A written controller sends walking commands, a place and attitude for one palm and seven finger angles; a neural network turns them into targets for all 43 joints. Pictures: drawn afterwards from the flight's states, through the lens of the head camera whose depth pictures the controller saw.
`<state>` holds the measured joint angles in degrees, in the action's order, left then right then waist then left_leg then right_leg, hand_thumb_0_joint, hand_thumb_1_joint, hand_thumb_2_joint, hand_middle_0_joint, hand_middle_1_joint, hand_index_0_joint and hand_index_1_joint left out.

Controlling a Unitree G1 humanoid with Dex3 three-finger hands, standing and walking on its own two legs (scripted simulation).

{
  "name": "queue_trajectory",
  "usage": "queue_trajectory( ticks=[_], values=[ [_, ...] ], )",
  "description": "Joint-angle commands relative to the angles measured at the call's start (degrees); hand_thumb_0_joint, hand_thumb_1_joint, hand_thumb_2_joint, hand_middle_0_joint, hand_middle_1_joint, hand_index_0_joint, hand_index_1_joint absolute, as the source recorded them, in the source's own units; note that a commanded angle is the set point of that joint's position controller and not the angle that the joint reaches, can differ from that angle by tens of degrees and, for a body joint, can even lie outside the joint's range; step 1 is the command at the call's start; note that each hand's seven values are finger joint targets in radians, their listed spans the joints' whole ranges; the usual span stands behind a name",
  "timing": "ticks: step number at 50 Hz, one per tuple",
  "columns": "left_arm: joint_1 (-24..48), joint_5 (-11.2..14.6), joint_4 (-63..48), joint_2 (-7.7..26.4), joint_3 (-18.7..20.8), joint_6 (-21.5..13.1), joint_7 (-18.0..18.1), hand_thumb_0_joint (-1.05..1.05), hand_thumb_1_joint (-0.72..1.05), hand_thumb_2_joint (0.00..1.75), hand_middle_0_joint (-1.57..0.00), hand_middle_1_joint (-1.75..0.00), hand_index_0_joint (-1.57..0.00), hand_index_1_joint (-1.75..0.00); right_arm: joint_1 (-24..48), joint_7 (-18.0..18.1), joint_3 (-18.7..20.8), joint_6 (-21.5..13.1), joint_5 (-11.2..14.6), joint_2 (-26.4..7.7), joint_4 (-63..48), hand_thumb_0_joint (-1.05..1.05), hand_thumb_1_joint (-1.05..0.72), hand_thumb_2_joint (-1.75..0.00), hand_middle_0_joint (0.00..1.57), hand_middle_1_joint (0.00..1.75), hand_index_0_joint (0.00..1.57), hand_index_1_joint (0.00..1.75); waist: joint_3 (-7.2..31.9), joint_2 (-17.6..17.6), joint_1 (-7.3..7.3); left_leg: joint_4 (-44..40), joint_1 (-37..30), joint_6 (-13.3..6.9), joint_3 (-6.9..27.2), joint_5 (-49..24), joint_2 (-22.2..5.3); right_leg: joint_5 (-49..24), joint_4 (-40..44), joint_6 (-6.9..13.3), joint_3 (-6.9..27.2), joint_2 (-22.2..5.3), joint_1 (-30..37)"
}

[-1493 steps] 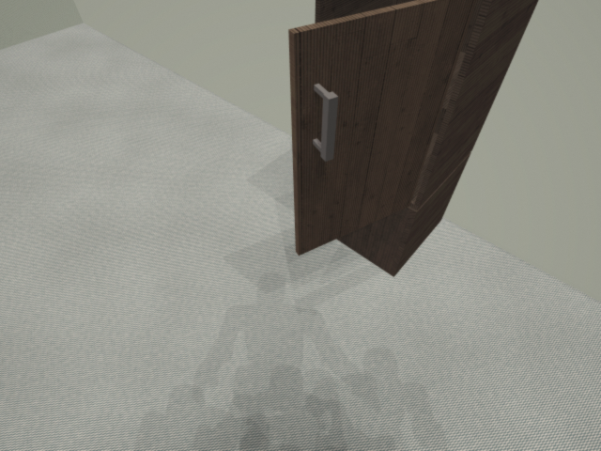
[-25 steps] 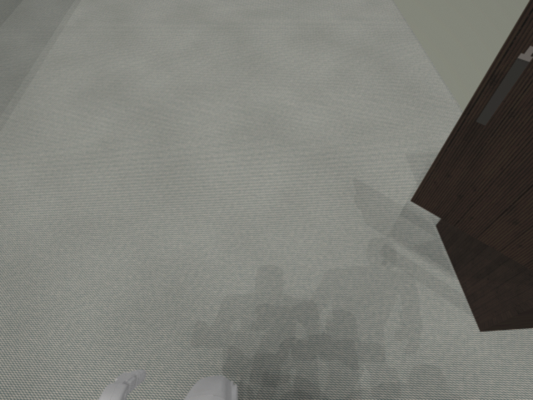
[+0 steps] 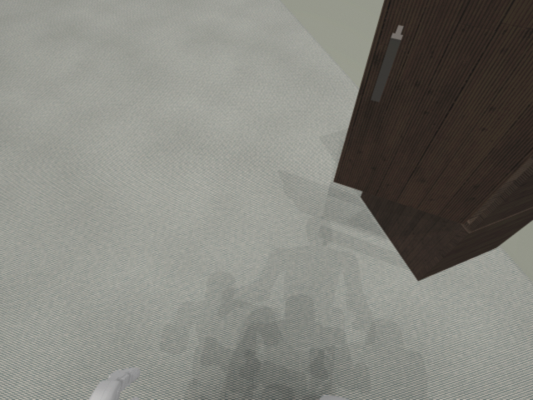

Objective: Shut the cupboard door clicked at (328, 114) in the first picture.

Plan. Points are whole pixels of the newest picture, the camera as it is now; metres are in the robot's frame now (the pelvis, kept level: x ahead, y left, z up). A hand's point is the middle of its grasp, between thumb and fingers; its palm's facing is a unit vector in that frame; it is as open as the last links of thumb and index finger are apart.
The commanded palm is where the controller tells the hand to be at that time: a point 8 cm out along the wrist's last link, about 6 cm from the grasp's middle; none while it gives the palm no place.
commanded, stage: turn to face it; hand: left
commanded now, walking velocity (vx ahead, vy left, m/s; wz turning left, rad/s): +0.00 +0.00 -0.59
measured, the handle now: (387, 64) +0.71 -0.21 +0.09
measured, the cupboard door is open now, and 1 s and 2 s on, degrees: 45 45 45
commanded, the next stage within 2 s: take the last steps up to it in 0.58 s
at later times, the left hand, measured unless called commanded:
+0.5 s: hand (166, 376) +0.17 +0.19 -0.17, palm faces -0.20 -0.96 -0.19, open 7.4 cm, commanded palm none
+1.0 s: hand (195, 362) +0.19 +0.14 -0.18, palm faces -0.36 -0.92 -0.17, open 7.4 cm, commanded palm none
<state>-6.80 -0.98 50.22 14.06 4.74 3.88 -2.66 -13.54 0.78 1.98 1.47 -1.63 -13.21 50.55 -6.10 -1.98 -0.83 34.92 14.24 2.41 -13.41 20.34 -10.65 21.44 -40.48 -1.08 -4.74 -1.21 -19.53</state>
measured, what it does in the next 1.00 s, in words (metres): steps on the spot, turning right: right foot, then left foot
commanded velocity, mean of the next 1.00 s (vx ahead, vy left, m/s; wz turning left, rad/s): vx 0.10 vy -0.05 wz -0.32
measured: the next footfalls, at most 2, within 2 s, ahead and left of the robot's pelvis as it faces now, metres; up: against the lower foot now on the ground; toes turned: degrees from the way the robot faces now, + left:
right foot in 0.02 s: +0.03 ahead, -0.13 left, +0.00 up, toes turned -6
left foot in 0.38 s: +0.09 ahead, +0.12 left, +0.00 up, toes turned -6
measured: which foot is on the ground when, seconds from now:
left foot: down 0.00-0.02, up 0.04-0.36, down 0.38-0.70, up 0.72-0.94, down 0.96-1.00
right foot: up 0.00-0.00, down 0.02-0.38, up 0.40-0.66, down 0.68-0.96, up 0.98-1.00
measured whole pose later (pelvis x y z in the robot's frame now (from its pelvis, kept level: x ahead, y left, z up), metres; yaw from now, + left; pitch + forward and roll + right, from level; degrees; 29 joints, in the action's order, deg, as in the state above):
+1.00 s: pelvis +0.09 -0.02 -0.01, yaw -23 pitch +1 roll -1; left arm -14.6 -1.2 57.6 12.0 3.7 2.4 -1.6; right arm -15.7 0.9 1.7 -1.6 -2.2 -12.2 54.0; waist -1.1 1.6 -1.5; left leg 36.4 17.6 0.0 -7.7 20.0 -4.4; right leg 26.9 -44.3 1.7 0.5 0.7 -17.4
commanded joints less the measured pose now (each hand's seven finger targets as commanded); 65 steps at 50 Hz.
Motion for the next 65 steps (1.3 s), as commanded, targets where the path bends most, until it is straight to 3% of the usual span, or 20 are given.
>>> queue_trajectory(
  ticks=[1,2,4,7,16,17,19,22,25,32,35,39,45,46,48,49,52,56,62,65],
  values=[
    [-10.1,-0.9,-1.6,14.5,2.8,-3.1,1.8,0.0,0.9,0.9,-0.2,-0.3,-0.2,-0.3,3.2,-0.1,2.3,-0.3,0.9,-5.8,-7.0,0.0,-0.9,-0.9,0.2,0.3,0.2,0.3,10.5,19.1,5.56,20.0,20.1,1.9,0.9,14.3,4.0,-31.9,20.5,9.5,25.7,-18.5,23.7],
    [-13.1,0.1,-0.7,16.1,2.7,-3.0,2.5,0.0,0.9,0.9,-0.2,-0.3,-0.2,-0.3,5.3,0.3,2.0,0.6,0.9,-7.3,-8.2,0.0,-0.9,-0.9,0.2,0.3,0.2,0.3,10.1,15.1,6.91,28.3,20.5,1.9,9.2,17.9,5.1,-38.7,20.4,14.1,28.6,-23.1,17.7],
    [-6.9,-0.1,-1.8,12.8,2.5,-2.8,3.6,0.0,0.9,0.9,-0.2,-0.3,-0.2,-0.3,5.6,1.0,2.1,0.5,0.9,-7.0,-6.8,0.0,-0.9,-0.9,0.2,0.3,0.2,0.3,9.0,17.7,3.83,33.8,25.3,1.9,14.2,11.9,4.0,-33.5,19.6,14.1,25.9,-17.7,17.9],
    [-1.7,-0.2,-3.5,9.5,1.3,-2.9,3.6,0.0,0.9,0.9,-0.2,-0.3,-0.2,-0.3,2.8,0.3,1.9,0.5,0.8,-6.5,-4.2,0.0,-0.9,-0.9,0.2,0.3,0.2,0.3,10.6,11.2,0.68,29.1,18.1,2.6,12.6,4.2,4.3,-35.3,17.4,11.5,16.7,-12.1,13.4],
    [-0.3,-0.2,-2.8,10.2,1.7,-2.3,3.1,0.0,0.9,0.9,-0.2,-0.3,-0.2,-0.3,-2.1,0.7,1.4,-0.5,1.1,-5.1,-3.1,0.0,-0.9,-0.9,0.2,0.3,0.2,0.3,9.9,11.0,-1.36,-2.2,2.3,1.3,10.6,-4.5,8.6,-27.8,13.7,8.7,20.4,-8.9,5.8],
    [-0.1,0.1,-2.8,8.8,1.3,-2.1,3.0,0.0,0.9,0.9,-0.2,-0.3,-0.2,-0.3,-3.9,0.8,1.7,-1.0,1.0,-6.2,-2.4,0.0,-0.9,-0.9,0.2,0.3,0.2,0.3,10.7,7.6,-1.92,-9.2,-3.9,0.6,11.9,-10.0,7.2,-23.6,10.7,6.2,18.6,-6.6,2.2],
    [-3.7,0.7,-4.0,3.8,0.2,-2.0,2.4,0.0,0.9,0.9,-0.2,-0.3,-0.2,-0.3,-5.5,1.2,2.8,-1.7,-0.1,-14.5,-2.7,0.0,-0.9,-0.9,0.2,0.3,0.2,0.3,12.7,-15.4,-1.37,-15.6,-11.9,-9.8,30.9,-28.0,-13.8,9.2,-7.9,0.4,6.1,4.0,-9.3],
    [-0.6,0.0,-3.2,5.0,0.6,-1.9,1.9,0.0,0.9,0.9,-0.2,-0.3,-0.2,-0.3,-3.1,1.9,1.9,-1.9,-0.5,-10.9,-2.9,0.0,-0.9,-0.9,0.2,0.3,0.2,0.3,9.1,-9.2,-0.81,-13.8,-8.2,-13.0,25.9,-39.3,-12.5,10.8,-25.1,-0.6,7.4,0.6,-12.4],
    [-0.6,0.1,-2.3,2.7,0.1,-1.3,1.5,0.0,0.9,0.9,-0.2,-0.3,-0.2,-0.3,-1.8,1.9,1.8,-1.6,-0.6,-9.6,-2.3,0.0,-0.9,-0.9,0.2,0.3,0.2,0.3,8.9,-9.1,-0.42,-11.5,-9.9,-10.7,15.4,-42.7,-7.8,7.8,-17.8,-1.0,4.5,0.2,-9.3],
    [-4.4,-0.1,-0.3,2.7,-0.3,-2.2,1.6,0.0,0.9,0.9,-0.2,-0.3,-0.2,-0.3,-2.1,1.1,2.9,-0.6,0.2,-10.2,0.3,0.0,-0.9,-0.9,0.2,0.3,0.2,0.3,9.8,-7.5,0.95,-5.8,-4.1,-6.6,11.2,-28.7,-5.9,-9.8,12.4,0.8,-0.2,1.9,9.0],
    [-11.1,-0.5,2.3,12.1,1.2,-3.4,2.7,0.0,0.9,0.9,-0.2,-0.3,-0.2,-0.3,1.6,0.6,1.7,-0.1,1.1,-4.1,-2.3,0.0,-0.9,-0.9,0.2,0.3,0.2,0.3,9.7,14.9,4.44,16.6,15.2,0.5,6.0,16.1,7.5,-29.7,22.5,13.1,24.7,-20.4,18.7],
    [-4.7,-0.6,1.6,7.9,0.8,-3.3,3.4,0.0,0.9,0.9,-0.2,-0.3,-0.2,-0.3,2.0,0.3,1.8,-0.5,0.3,-5.3,-0.9,0.0,-0.9,-0.9,0.2,0.3,0.2,0.3,5.9,14.0,1.46,26.7,19.5,0.2,11.3,9.6,5.3,-12.6,23.3,14.2,18.9,-13.5,14.1],
    [-2.0,-0.4,2.3,7.6,0.8,-3.7,2.1,0.0,0.9,0.9,-0.2,-0.3,-0.2,-0.3,-6.1,0.1,1.2,-2.0,-0.1,-3.2,1.7,0.0,-0.9,-0.9,0.2,0.3,0.2,0.3,4.6,9.7,-2.68,-2.3,-2.5,0.0,5.1,-2.5,8.3,1.7,20.7,10.4,14.4,-7.4,0.1],
    [-1.7,0.0,2.2,6.2,0.4,-3.5,1.8,0.0,0.9,0.9,-0.2,-0.3,-0.2,-0.3,-10.3,0.4,1.4,-2.7,-0.2,-4.6,3.2,0.0,-0.9,-0.9,0.2,0.3,0.2,0.3,5.5,5.3,-4.61,-8.9,-10.7,-0.2,6.5,-4.5,7.2,3.7,15.2,8.3,12.6,-5.1,-5.0],
    [-1.0,0.1,-1.1,1.2,-0.8,-3.5,0.9,0.0,0.9,0.9,-0.2,-0.3,-0.2,-0.3,-19.2,1.6,3.4,-3.5,-1.6,-14.9,4.6,0.0,-0.9,-0.9,0.2,0.3,0.2,0.3,6.0,-15.7,-7.44,-23.9,-18.7,-10.0,41.8,11.6,-18.7,12.7,-13.4,2.8,3.2,3.7,-22.4],
    [3.1,-1.1,-2.1,3.7,-0.3,-3.5,0.5,0.0,0.9,0.9,-0.2,-0.3,-0.2,-0.3,-18.7,1.8,3.4,-3.6,-1.3,-15.3,4.8,0.0,-0.9,-0.9,0.2,0.3,0.2,0.3,3.4,-8.2,-7.41,-25.2,-14.1,-12.1,42.5,10.5,-20.7,9.9,-21.0,3.1,8.1,-0.1,-23.7],
    [1.2,-1.2,0.5,3.0,0.2,-3.5,-0.5,0.0,0.9,0.9,-0.2,-0.3,-0.2,-0.3,-10.9,1.9,1.5,-4.5,-0.9,-9.3,3.3,0.0,-0.9,-0.9,0.2,0.3,0.2,0.3,0.1,-7.0,-2.58,-23.9,-8.0,-9.3,27.6,-6.8,-14.4,-1.5,-27.7,1.5,7.8,-3.3,-22.3],
    [0.4,-0.5,1.8,0.3,-0.5,-2.5,-0.9,0.0,0.9,0.9,-0.2,-0.3,-0.2,-0.3,-11.5,1.9,1.6,-4.8,-0.8,-8.3,5.2,0.0,-0.9,-0.9,0.2,0.3,0.2,0.3,2.4,-6.4,-1.58,-21.3,-9.7,-8.1,12.4,-19.5,-9.9,-6.2,-19.0,0.3,4.8,-3.3,-18.4],
    [4.4,-0.5,1.4,0.1,-1.0,-3.0,-0.8,0.0,0.9,0.9,-0.2,-0.3,-0.2,-0.3,-12.1,1.1,2.5,-3.8,-0.9,-8.5,7.4,0.0,-0.9,-0.9,0.2,0.3,0.2,0.3,0.6,-9.4,-2.58,-19.3,-6.6,-7.1,7.3,-20.0,-8.7,-8.7,0.1,1.1,-1.2,-1.6,-8.4],
    [-2.9,-0.6,4.1,1.7,-0.4,-3.9,-0.6,0.0,0.9,0.9,-0.2,-0.3,-0.2,-0.3,-9.9,0.9,2.9,-3.2,-0.5,-9.8,7.6,0.0,-0.9,-0.9,0.2,0.3,0.2,0.3,4.9,-7.9,1.3,-10.9,-5.0,-5.0,4.9,-24.0,-7.0,-11.8,9.0,2.3,-4.0,1.6,5.7]
  ],
)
